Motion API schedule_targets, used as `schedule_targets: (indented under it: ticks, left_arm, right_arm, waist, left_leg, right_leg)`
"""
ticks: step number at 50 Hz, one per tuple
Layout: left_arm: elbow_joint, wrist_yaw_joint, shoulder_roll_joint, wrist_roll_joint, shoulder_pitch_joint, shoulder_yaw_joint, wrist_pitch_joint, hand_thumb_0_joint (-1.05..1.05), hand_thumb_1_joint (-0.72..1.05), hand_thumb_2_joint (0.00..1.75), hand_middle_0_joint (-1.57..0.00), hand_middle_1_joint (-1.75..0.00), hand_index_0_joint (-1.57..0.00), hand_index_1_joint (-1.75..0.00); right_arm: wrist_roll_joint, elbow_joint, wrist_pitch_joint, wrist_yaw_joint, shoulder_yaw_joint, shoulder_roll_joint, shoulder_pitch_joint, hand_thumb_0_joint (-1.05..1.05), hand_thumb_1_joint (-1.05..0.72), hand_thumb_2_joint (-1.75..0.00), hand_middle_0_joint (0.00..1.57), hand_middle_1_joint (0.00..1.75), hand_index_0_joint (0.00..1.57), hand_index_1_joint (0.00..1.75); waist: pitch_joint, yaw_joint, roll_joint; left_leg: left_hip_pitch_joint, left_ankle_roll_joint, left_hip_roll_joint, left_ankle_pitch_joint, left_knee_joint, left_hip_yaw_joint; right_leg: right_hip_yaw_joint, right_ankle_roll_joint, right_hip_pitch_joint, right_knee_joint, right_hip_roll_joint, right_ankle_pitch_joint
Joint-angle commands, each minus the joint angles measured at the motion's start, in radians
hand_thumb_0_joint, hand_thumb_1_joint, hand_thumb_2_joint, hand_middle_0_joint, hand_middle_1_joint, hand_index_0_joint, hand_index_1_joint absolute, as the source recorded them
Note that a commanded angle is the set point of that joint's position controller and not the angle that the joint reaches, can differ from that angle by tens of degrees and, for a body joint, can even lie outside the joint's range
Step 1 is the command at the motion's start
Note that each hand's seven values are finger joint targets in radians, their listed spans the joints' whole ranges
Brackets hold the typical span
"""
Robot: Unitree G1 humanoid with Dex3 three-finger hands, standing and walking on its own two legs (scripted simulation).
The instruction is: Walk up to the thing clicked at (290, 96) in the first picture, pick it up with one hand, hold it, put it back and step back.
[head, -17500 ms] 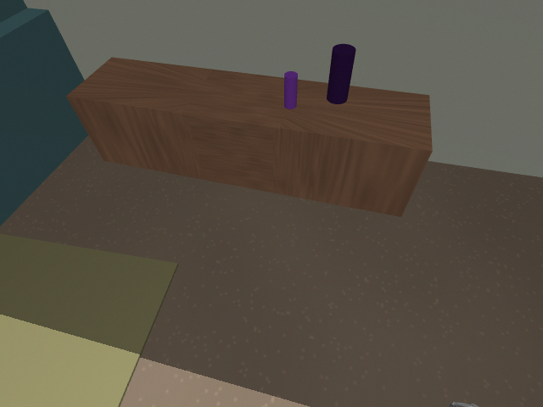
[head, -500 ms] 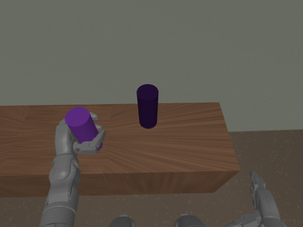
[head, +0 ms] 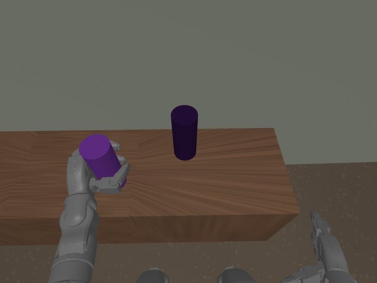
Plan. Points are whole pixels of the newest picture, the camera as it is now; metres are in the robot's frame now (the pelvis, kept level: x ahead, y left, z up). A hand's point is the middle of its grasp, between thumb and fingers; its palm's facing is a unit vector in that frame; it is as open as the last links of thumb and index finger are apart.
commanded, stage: hold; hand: left
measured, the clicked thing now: (106, 165) +0.33 +0.18 +0.06
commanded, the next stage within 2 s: crouch in 0.44 s
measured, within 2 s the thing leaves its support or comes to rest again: neither
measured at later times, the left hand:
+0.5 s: hand (112, 164) +0.34 +0.17 +0.05, palm faces +0.13 -0.99 -0.02, open 7.4 cm
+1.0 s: hand (119, 162) +0.39 +0.18 -0.03, palm faces +0.14 -0.99 -0.01, open 7.4 cm
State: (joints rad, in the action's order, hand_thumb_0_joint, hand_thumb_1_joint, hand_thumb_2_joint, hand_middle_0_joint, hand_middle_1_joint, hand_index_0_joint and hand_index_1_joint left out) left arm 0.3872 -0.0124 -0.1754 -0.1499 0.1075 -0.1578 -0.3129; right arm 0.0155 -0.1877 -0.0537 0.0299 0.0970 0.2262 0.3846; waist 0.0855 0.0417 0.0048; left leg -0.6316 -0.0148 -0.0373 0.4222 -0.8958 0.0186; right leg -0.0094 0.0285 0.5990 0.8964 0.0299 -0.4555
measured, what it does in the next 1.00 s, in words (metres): stands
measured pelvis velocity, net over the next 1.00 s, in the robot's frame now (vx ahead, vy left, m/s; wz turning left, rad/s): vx -0.02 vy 0.00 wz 0.00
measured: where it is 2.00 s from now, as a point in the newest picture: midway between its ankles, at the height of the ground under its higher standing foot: outside the picture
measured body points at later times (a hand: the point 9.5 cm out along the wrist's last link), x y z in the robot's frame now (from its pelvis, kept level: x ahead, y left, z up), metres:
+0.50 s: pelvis +0.01 +0.00 +0.00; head +0.05 +0.00 +0.45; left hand +0.33 +0.22 +0.06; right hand +0.16 -0.27 -0.04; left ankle +0.01 +0.13 -0.69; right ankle +0.00 -0.14 -0.69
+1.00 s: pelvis -0.02 +0.00 -0.03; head +0.09 +0.02 +0.40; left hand +0.38 +0.23 -0.03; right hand +0.14 -0.27 -0.04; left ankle +0.01 +0.13 -0.69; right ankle +0.00 -0.14 -0.69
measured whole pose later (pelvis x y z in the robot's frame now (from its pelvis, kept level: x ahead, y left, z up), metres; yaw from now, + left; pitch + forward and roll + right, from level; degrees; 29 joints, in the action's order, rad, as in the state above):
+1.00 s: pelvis -0.02 +0.00 -0.03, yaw +0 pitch +17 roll -1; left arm 0.87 -0.05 -0.29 -0.12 0.45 -0.30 -0.50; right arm -0.03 -0.02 -0.02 -0.02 0.07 0.25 0.40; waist 0.08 0.14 0.05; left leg -0.91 -0.02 -0.05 0.46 -1.08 0.00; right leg 0.00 0.02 0.87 1.07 0.02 -0.49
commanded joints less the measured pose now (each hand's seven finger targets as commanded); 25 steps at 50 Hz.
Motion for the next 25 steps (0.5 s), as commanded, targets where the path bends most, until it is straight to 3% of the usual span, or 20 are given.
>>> schedule_targets:
  ticks: [1,3,5,10,12,13,14,16,17,18,19,20,21,22,24,25]
  left_arm:
    - [-0.254,0.002,-0.135,-0.018,0.276,-0.058,-0.088,0.00,0.40,1.29,-1.29,-1.40,-1.32,-1.40]
    - [-0.261,-0.002,-0.131,-0.019,0.296,-0.051,-0.090,0.00,0.41,1.29,-1.28,-1.40,-1.31,-1.40]
    - [-0.298,0.001,-0.146,-0.019,0.311,-0.060,-0.095,0.00,0.42,1.29,-1.30,-1.41,-1.33,-1.41]
    - [-0.279,0.001,-0.129,-0.019,0.312,-0.044,-0.078,0.00,0.42,1.30,-1.29,-1.41,-1.31,-1.40]
    - [-0.247,0.002,-0.109,-0.018,0.293,-0.035,-0.072,0.00,0.39,1.29,-1.28,-1.40,-1.31,-1.40]
    - [-0.221,0.002,-0.132,-0.018,0.284,-0.057,-0.071,0.00,0.39,1.29,-1.29,-1.41,-1.32,-1.41]
    - [-0.228,-0.001,-0.130,-0.021,0.278,-0.061,-0.073,0.00,0.41,1.30,-1.29,-1.41,-1.32,-1.41]
    - [-0.231,-0.006,-0.114,-0.017,0.285,-0.045,-0.075,0.00,0.41,1.30,-1.29,-1.41,-1.31,-1.40]
    - [-0.251,-0.007,-0.138,-0.018,0.296,-0.067,-0.080,0.00,0.43,1.30,-1.30,-1.41,-1.32,-1.40]
    - [-0.261,-0.008,-0.134,-0.015,0.275,-0.057,-0.079,0.00,0.41,1.29,-1.29,-1.40,-1.32,-1.40]
    - [-0.288,-0.006,-0.150,-0.015,0.286,-0.066,-0.082,0.00,0.40,1.27,-1.29,-1.40,-1.31,-1.39]
    - [-0.311,-0.005,-0.138,-0.013,0.298,-0.053,-0.084,0.00,0.40,1.28,-1.29,-1.40,-1.31,-1.40]
    - [-0.325,-0.001,-0.144,-0.018,0.306,-0.060,-0.080,0.00,0.40,1.29,-1.29,-1.40,-1.31,-1.40]
    - [-0.321,0.005,-0.146,-0.020,0.299,-0.067,-0.080,0.00,0.39,1.27,-1.29,-1.40,-1.31,-1.40]
    - [-0.322,0.005,-0.132,-0.020,0.308,-0.051,-0.078,0.00,0.37,1.28,-1.28,-1.40,-1.31,-1.40]
    - [-0.308,0.008,-0.153,-0.019,0.300,-0.071,-0.075,0.00,0.39,1.28,-1.29,-1.40,-1.31,-1.40]
  right_arm:
    - [0.000,0.177,0.047,0.007,0.077,0.135,0.003,0.00,0.56,-0.05,0.05,0.05,0.05,0.05]
    - [-0.001,0.184,0.051,0.005,0.075,0.135,-0.013,0.00,0.57,-0.05,0.05,0.05,0.05,0.05]
    - [-0.002,0.193,0.049,0.005,0.081,0.137,-0.007,0.00,0.56,-0.05,0.05,0.05,0.05,0.05]
    - [0.000,0.218,0.047,0.008,0.080,0.143,-0.032,0.00,0.56,-0.05,0.05,0.05,0.05,0.05]
    - [-0.001,0.197,0.045,0.005,0.066,0.125,0.001,0.00,0.56,-0.05,0.05,0.05,0.05,0.05]
    - [0.000,0.166,0.040,0.004,0.073,0.128,0.008,0.00,0.56,-0.05,0.05,0.05,0.05,0.05]
    - [0.001,0.190,0.040,0.004,0.091,0.148,0.000,0.00,0.56,-0.05,0.05,0.05,0.05,0.05]
    - [-0.001,0.178,0.040,-0.002,0.068,0.121,0.013,0.00,0.56,-0.05,0.05,0.05,0.05,0.05]
    - [-0.002,0.173,0.038,-0.004,0.072,0.128,0.011,0.00,0.56,-0.05,0.05,0.05,0.05,0.05]
    - [0.000,0.191,0.040,-0.003,0.086,0.141,0.001,0.00,0.56,-0.05,0.05,0.05,0.05,0.05]
    - [-0.001,0.191,0.037,-0.005,0.069,0.123,0.003,0.00,0.56,-0.05,0.05,0.05,0.05,0.05]
    - [-0.001,0.214,0.038,-0.005,0.073,0.131,-0.008,0.00,0.56,-0.05,0.05,0.05,0.05,0.05]
    - [-0.001,0.212,0.042,-0.001,0.088,0.144,-0.021,0.00,0.56,-0.05,0.05,0.05,0.05,0.05]
    - [0.001,0.222,0.042,0.000,0.077,0.136,-0.031,0.00,0.56,-0.05,0.05,0.05,0.05,0.05]
    - [0.000,0.205,0.042,0.003,0.083,0.137,-0.020,0.00,0.56,-0.05,0.05,0.05,0.05,0.05]
    - [0.002,0.199,0.041,0.004,0.079,0.133,-0.018,0.00,0.56,-0.05,0.05,0.05,0.05,0.05]
  waist:
    - [0.270,-0.002,-0.002]
    - [0.248,-0.001,0.000]
    - [0.310,0.001,-0.023]
    - [0.312,0.005,0.011]
    - [0.280,0.013,0.010]
    - [0.246,0.000,-0.007]
    - [0.267,0.007,-0.003]
    - [0.255,0.002,-0.010]
    - [0.282,-0.007,-0.025]
    - [0.296,-0.005,-0.026]
    - [0.302,-0.013,-0.037]
    - [0.315,-0.003,-0.020]
    - [0.304,-0.007,-0.022]
    - [0.287,-0.005,-0.019]
    - [0.292,0.001,-0.014]
    - [0.277,-0.004,-0.023]
  left_leg:
    - [0.170,0.017,0.026,-0.219,0.121,0.008]
    - [0.165,0.016,0.026,-0.219,0.124,0.008]
    - [0.196,0.015,0.025,-0.270,0.113,0.009]
    - [0.209,0.016,0.017,-0.324,0.110,0.000]
    - [0.202,0.017,0.019,-0.311,0.111,0.005]
    - [0.177,0.014,0.020,-0.300,0.115,0.004]
    - [0.189,0.014,0.019,-0.301,0.115,0.004]
    - [0.186,0.014,0.017,-0.316,0.112,0.003]
    - [0.191,0.012,0.018,-0.326,0.112,0.001]
    - [0.207,0.011,0.017,-0.339,0.114,0.000]
    - [0.207,0.014,0.021,-0.346,0.104,0.005]
    - [0.212,0.014,0.022,-0.333,0.106,0.006]
    - [0.204,0.013,0.021,-0.314,0.114,0.003]
    - [0.193,0.014,0.025,-0.288,0.114,0.008]
    - [0.202,0.012,0.018,-0.294,0.119,-0.001]
    - [0.190,0.010,0.021,-0.289,0.122,0.002]
  right_leg:
    - [0.028,-0.019,-0.095,-0.129,-0.024,0.288]
    - [0.029,-0.019,-0.095,-0.129,-0.026,0.289]
    - [0.027,-0.019,-0.120,-0.118,-0.025,0.338]
    - [0.030,-0.018,-0.120,-0.112,-0.027,0.376]
    - [0.030,-0.016,-0.108,-0.115,-0.027,0.369]
    - [0.032,-0.019,-0.094,-0.116,-0.027,0.351]
    - [0.030,-0.018,-0.098,-0.119,-0.027,0.352]
    - [0.034,-0.020,-0.093,-0.109,-0.027,0.360]
    - [0.033,-0.022,-0.099,-0.106,-0.026,0.363]
    - [0.036,-0.024,-0.107,-0.101,-0.027,0.369]
    - [0.031,-0.021,-0.117,-0.106,-0.027,0.384]
    - [0.029,-0.019,-0.124,-0.110,-0.026,0.382]
    - [0.030,-0.020,-0.122,-0.111,-0.027,0.363]
    - [0.026,-0.019,-0.122,-0.120,-0.026,0.349]
    - [0.030,-0.021,-0.116,-0.112,-0.028,0.345]
    - [0.029,-0.022,-0.109,-0.113,-0.027,0.337]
